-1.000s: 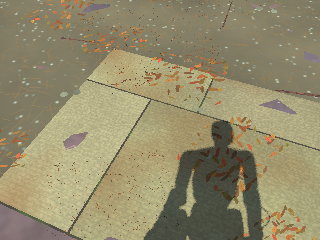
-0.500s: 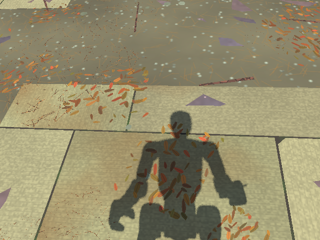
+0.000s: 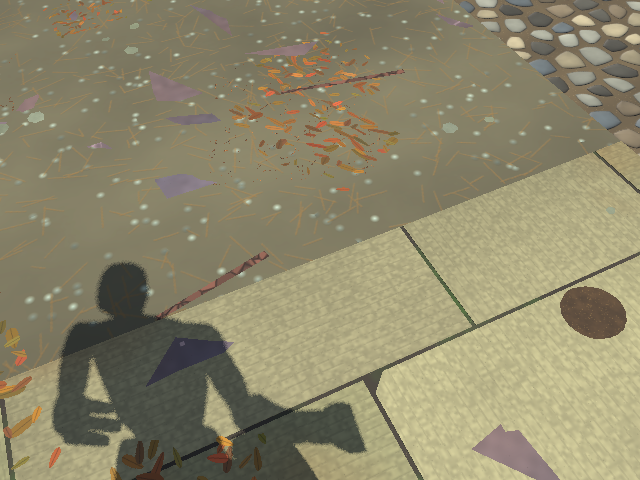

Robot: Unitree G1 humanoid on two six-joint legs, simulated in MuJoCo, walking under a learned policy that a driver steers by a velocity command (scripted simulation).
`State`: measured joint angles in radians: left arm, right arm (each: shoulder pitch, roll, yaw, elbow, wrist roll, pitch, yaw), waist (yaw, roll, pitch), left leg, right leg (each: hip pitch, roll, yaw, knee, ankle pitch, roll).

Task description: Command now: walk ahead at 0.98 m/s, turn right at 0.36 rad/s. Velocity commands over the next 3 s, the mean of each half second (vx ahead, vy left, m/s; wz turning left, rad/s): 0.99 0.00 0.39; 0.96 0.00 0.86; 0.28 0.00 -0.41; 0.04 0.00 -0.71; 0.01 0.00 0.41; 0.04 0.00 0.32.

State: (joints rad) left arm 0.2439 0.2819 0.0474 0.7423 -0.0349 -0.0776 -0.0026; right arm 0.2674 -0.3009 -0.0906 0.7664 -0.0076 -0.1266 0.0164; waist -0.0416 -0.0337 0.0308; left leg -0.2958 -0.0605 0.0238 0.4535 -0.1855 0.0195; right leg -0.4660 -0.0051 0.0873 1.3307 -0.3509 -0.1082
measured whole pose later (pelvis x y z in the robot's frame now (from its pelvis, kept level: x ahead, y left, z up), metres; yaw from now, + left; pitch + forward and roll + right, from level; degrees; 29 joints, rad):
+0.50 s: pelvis +0.42 -0.05 +0.00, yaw +16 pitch +0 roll -3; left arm 0.40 0.31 0.08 0.83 0.01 -0.11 -0.01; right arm 0.22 -0.33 -0.07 0.68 0.05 -0.03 0.01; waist 0.06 0.05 -0.01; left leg -0.74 0.11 -0.01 1.31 -0.22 0.05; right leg -0.10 -0.02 -0.16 0.41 -0.30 0.03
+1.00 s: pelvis +0.79 +0.15 +0.01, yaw +43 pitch -1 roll -1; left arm 0.01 0.27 0.02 0.58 0.03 -0.14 0.00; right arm 0.44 -0.24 -0.04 0.73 0.02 -0.06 0.00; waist -0.07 -0.03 0.06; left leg -0.13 -0.16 -0.12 0.45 -0.28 0.14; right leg -0.71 -0.11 0.13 0.86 -0.01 0.03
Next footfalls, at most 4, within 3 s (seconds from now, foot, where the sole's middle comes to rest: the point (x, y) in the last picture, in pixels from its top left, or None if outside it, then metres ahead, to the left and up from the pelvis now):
0.28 right None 0.44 -0.18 -0.77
0.74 left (254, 352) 0.77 0.17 -0.77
1.16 right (205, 223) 1.17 0.32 -0.77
1.68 left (139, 237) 1.13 0.49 -0.77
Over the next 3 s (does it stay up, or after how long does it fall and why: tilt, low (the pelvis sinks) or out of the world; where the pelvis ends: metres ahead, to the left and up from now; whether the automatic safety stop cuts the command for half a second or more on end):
stays up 1.12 0.42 0.00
